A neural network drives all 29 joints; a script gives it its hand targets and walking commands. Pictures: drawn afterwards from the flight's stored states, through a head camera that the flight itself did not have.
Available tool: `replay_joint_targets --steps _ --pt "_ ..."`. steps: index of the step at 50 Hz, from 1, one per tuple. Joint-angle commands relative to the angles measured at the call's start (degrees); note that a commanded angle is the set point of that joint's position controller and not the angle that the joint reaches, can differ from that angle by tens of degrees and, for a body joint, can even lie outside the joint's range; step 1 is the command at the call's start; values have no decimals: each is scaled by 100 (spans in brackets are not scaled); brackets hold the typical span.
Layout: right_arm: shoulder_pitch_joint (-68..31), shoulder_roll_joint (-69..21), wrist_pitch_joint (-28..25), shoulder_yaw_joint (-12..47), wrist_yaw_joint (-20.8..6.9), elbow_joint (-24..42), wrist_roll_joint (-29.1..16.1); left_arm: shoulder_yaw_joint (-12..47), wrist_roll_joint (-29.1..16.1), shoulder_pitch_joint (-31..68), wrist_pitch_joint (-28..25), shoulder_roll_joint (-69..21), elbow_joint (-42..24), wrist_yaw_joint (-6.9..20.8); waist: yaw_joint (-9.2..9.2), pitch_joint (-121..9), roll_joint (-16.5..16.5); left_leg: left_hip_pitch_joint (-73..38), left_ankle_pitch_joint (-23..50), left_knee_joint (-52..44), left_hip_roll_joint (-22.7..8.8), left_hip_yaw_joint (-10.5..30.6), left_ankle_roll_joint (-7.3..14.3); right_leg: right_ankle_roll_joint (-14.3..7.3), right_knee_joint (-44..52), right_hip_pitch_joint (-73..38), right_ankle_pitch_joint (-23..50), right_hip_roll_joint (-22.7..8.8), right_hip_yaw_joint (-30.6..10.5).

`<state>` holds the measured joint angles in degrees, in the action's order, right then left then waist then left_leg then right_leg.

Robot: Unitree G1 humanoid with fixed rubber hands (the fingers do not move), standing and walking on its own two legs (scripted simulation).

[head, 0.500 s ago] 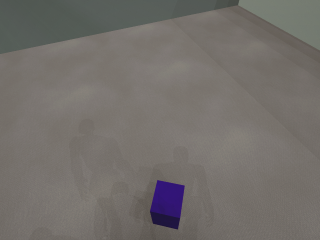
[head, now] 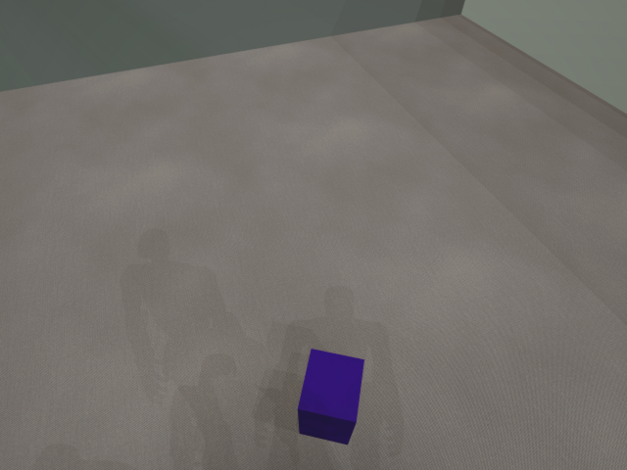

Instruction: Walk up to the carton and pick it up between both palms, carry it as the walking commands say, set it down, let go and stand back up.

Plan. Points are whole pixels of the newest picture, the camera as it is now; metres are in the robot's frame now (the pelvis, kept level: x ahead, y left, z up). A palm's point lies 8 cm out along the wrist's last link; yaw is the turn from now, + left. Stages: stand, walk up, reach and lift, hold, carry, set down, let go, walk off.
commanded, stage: walk up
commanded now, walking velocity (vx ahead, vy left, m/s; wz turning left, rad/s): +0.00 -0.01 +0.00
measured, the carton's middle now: (330, 398) +0.39 -0.03 -0.65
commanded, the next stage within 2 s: stand in 1.54 s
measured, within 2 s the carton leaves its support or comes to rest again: neither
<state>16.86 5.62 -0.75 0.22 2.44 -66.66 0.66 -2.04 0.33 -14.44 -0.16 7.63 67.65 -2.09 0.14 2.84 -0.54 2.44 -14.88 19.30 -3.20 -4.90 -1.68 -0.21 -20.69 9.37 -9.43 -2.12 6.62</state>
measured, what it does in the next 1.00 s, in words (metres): stands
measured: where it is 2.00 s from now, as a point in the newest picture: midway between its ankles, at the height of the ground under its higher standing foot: outside the picture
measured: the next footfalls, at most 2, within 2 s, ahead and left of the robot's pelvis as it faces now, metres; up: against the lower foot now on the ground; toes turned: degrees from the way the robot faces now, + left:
none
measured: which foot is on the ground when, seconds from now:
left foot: down 0.00-1.00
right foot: down 0.00-1.00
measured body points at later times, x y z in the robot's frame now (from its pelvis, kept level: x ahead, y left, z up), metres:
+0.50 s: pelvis +0.00 +0.00 -0.01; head +0.01 +0.00 +0.44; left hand -0.01 +0.23 -0.17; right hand -0.03 -0.23 -0.17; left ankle -0.05 +0.13 -0.75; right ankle +0.02 -0.12 -0.75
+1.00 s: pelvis +0.00 +0.00 -0.01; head +0.01 -0.01 +0.44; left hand +0.06 +0.23 -0.16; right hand -0.05 -0.24 -0.17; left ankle -0.05 +0.13 -0.75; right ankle +0.02 -0.12 -0.75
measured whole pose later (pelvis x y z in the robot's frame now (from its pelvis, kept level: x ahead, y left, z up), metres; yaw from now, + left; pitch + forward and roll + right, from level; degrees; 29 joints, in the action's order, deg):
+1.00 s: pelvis +0.00 +0.00 -0.01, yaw -9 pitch -1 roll +1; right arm 18.3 10.2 1.4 -1.8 2.9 -60.8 1.2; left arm -1.6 0.4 -14.6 0.7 10.2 59.9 -1.2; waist 0.4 1.7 -0.3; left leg 4.0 -19.5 25.2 -5.6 -13.1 -2.6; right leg -0.8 -29.5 16.6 -12.2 1.3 -2.2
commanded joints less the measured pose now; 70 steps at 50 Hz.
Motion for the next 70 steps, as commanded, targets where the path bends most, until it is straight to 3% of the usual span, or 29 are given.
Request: replay_joint_targets --steps 1,3,12,13,14,17,23,24,27,30,32,33,36,38,42,45,47,51,56,57,58,59,61,64,66,67,68,69,70 --pt "394 473 -59 -67 33 88 -1 -49 4 -482 -36 420 -2 -20 47 186 117 662 901 -419 -475 428 121 -28 194 -329 605 -453 -513" --pt "376 494 -69 -66 31 86 2 -51 -2 -430 -35 412 -29 -36 32 164 260 694 945 -389 -472 515 173 -33 187 -335 621 -467 -562" --pt "436 526 -51 -103 23 79 -1 -6 32 -488 -48 381 32 -24 34 296 153 784 598 -404 -409 508 150 -14 248 -133 425 -453 -580" --pt "588 742 -55 -239 13 138 62 -30 44 -679 -54 391 -54 -33 43 248 326 902 416 -342 -569 359 176 38 132 -268 290 -430 -618" --pt "434 888 -22 -340 84 247 79 -94 50 -543 -9 593 -172 10 -2 352 224 730 -70 -174 -614 125 119 -42 6 327 33 -420 -846" --pt "578 826 25 -332 109 276 108 -99 84 -274 7 465 -361 45 -15 253 195 899 -398 -295 -719 331 197 -15 -221 498 -348 -286 -742" --pt "530 777 0 -289 97 370 41 -76 15 -524 -43 556 -363 6 49 -41 59 664 639 11 -630 -61 138 -80 -430 101 1461 -414 -874" --pt "420 788 15 -298 89 420 48 -78 7 -652 -36 599 -371 10 52 -96 135 608 601 58 -610 -93 90 -77 -443 111 1453 -408 -937" --pt "485 822 87 -279 88 480 66 -76 8 -532 -37 735 -441 13 57 -29 -240 679 162 164 -494 -85 81 -176 -262 222 1374 -463 -1292" --pt "526 840 99 -279 72 499 59 -84 17 -451 13 743 -592 31 23 30 -112 560 -79 98 -517 -121 103 -130 -155 462 801 -395 -1326" --pt "525 823 143 -280 75 516 47 -100 24 -469 7 770 -684 27 52 119 -384 617 -218 78 -492 -113 111 -112 13 527 445 -364 -1494" --pt "549 840 140 -276 72 491 48 -97 15 -370 16 771 -681 29 26 96 -170 558 -239 21 -498 -81 119 -129 -12 545 340 -349 -1475" --pt "475 945 111 -295 62 588 51 -58 6 -317 3 793 -736 35 27 7 -89 403 -97 -3 -567 -50 127 -120 -139 578 566 -253 -1475" --pt "404 963 122 -274 62 606 61 -68 15 -270 21 774 -806 53 53 132 231 499 -84 -101 -630 -81 173 -73 -352 555 737 -136 -1320" --pt "415 1016 141 -308 68 683 63 -65 28 -293 46 816 -853 66 87 150 9 615 -525 -148 -675 -84 188 -87 -327 674 400 -120 -1344" --pt "508 1084 134 -324 82 705 57 -73 8 -155 24 839 -960 61 52 109 81 507 -33 -35 -694 -117 195 -88 -579 656 953 -48 -1230" --pt "526 1114 147 -328 87 756 48 -62 0 -303 17 879 -975 57 63 -26 224 461 -59 29 -675 -149 222 -73 -577 623 1015 -60 -1315" --pt "495 1020 203 -315 89 835 51 -85 25 -206 32 944 -1057 61 70 74 -299 518 -215 282 -535 -309 149 -173 -452 744 1147 -148 -1587" --pt "440 1127 226 -334 67 954 27 -104 4 -327 25 1162 -1087 24 69 -182 -457 380 -387 506 -389 -269 137 -295 -270 657 1393 -299 -2078" --pt "470 1062 229 -315 68 929 27 -98 8 -241 40 1089 -1124 29 21 -117 -157 370 -471 413 -389 -245 140 -250 -269 777 1132 -258 -2034" --pt "589 1100 223 -322 74 940 33 -85 19 -250 45 1083 -1143 41 -5 -255 -179 198 -402 340 -439 -198 171 -227 -331 861 916 -183 -1988" --pt "510 1175 220 -350 67 938 43 -63 17 -95 50 1055 -1180 56 -26 30 101 232 -406 242 -548 -145 199 -171 -421 1067 800 -73 -1839" --pt "504 1377 190 -393 87 961 44 -53 -1 -111 62 994 -1189 73 34 -204 414 96 249 22 -1011 8 412 -35 -1049 953 1018 218 -1155" --pt "460 1425 209 -444 112 1025 75 -60 56 -85 103 873 -1189 82 63 168 686 -3 985 -58 -1504 130 586 11 -1564 1487 -142 299 -908" --pt "405 1455 214 -466 109 1037 114 -70 62 -100 143 821 -1172 87 156 462 700 390 775 -209 -1807 304 683 10 -1700 1403 -858 198 -813" --pt "79 1383 217 -446 94 1021 100 -65 88 -165 129 732 -1088 89 260 636 974 646 933 -151 -1620 83 621 16 -1488 1120 -756 125 -775" --pt "-58 1263 220 -377 44 1007 108 -24 90 -464 89 674 -966 56 385 569 849 838 835 -31 -1326 -103 486 1 -973 639 -100 144 -744" --pt "-95 1138 245 -323 9 1016 96 14 73 -571 46 805 -882 22 324 448 154 668 324 323 -796 -367 322 -75 -500 524 863 -6 -1145" --pt "102 939 275 -268 19 944 60 -5 62 -672 -5 1010 -814 6 213 151 -536 446 -348 729 -239 -439 157 -217 -39 326 1691 -393 -2008"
